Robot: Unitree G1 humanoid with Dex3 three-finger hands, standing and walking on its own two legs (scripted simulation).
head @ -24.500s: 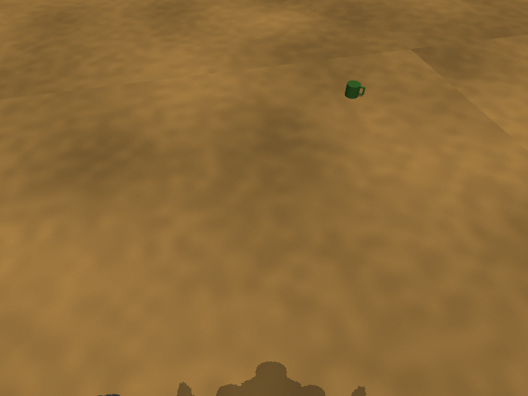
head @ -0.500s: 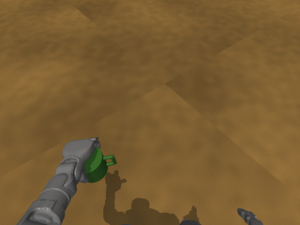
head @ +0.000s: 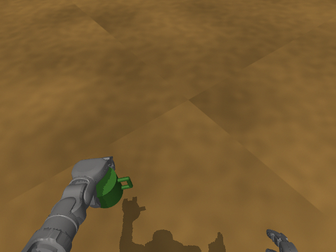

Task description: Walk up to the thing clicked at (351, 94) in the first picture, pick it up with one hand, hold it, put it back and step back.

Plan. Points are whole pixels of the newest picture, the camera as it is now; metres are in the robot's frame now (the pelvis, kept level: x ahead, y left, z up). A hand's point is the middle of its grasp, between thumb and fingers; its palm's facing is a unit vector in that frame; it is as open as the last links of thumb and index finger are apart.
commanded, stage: hold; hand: left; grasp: from above
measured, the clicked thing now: (109, 186) +0.31 +0.20 -0.10
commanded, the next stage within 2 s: crouch in 1.16 s
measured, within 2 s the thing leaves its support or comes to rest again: neither
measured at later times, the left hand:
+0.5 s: hand (94, 188) +0.28 +0.22 -0.04, palm faces -0.45 -0.05 -0.89, open 11.9 cm
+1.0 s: hand (92, 187) +0.28 +0.22 -0.04, palm faces -0.46 -0.05 -0.89, open 11.9 cm
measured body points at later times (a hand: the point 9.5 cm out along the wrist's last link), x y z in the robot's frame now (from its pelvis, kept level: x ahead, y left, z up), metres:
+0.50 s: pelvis -0.01 +0.00 +0.01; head +0.00 -0.02 +0.46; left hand +0.30 +0.22 +0.01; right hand +0.12 -0.26 -0.11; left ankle +0.00 +0.12 -0.73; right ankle +0.02 -0.13 -0.73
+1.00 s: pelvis +0.00 +0.00 +0.01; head +0.01 -0.02 +0.46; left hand +0.30 +0.22 +0.01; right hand +0.13 -0.26 -0.11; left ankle +0.00 +0.12 -0.73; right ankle +0.02 -0.13 -0.73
